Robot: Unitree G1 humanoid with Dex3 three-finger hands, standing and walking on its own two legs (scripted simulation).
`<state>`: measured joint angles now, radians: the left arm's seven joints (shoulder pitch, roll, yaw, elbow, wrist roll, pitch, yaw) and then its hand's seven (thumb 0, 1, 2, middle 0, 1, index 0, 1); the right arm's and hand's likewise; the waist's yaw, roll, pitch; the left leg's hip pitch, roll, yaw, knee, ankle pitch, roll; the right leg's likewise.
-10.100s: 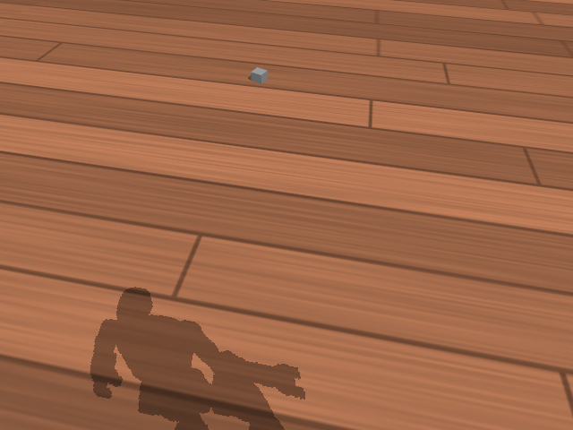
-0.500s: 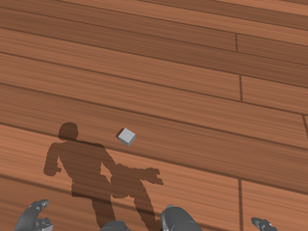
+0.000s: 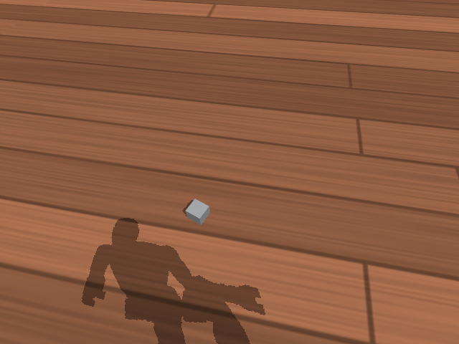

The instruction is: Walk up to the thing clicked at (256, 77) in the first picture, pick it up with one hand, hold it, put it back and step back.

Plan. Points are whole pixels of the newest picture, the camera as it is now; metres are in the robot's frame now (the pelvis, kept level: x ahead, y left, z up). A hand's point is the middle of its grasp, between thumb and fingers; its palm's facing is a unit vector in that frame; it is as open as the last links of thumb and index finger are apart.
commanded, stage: walk up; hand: left
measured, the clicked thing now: (197, 211) +0.78 +0.19 -0.73
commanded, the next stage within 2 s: stand in 0.68 s
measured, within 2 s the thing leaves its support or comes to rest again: neither
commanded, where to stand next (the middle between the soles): +0.39 +0.01 m, yaw +0 degrees
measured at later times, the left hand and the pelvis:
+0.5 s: hand out of the picture +0.09 +0.28 -0.13, palm faces +0.05 -0.93 -0.35, open 7.4 cm; pelvis +0.00 +0.01 +0.02, yaw +1 degrees
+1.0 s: hand out of the picture +0.06 +0.26 -0.13, palm faces +0.02 -0.94 -0.34, open 7.4 cm; pelvis +0.00 +0.01 +0.02, yaw +1 degrees
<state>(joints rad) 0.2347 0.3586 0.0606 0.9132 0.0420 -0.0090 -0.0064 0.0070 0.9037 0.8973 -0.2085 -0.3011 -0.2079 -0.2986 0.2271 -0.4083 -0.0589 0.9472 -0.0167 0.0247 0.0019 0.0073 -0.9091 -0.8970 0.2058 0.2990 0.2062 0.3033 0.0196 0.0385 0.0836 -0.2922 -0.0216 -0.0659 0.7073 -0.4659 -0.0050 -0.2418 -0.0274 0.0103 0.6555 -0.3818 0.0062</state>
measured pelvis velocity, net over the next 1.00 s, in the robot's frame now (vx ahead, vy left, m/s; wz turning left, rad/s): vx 0.00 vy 0.01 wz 0.03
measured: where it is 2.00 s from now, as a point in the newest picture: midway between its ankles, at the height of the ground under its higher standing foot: outside the picture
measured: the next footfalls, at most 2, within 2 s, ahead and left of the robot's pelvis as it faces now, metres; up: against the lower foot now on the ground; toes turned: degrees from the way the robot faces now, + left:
left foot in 0.02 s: +0.04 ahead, +0.13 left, +0.00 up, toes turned -3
left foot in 1.94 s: +0.13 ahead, +0.16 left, +0.00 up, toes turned +5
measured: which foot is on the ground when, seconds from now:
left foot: up 0.00-0.00, down 0.02-1.00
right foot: down 0.00-1.00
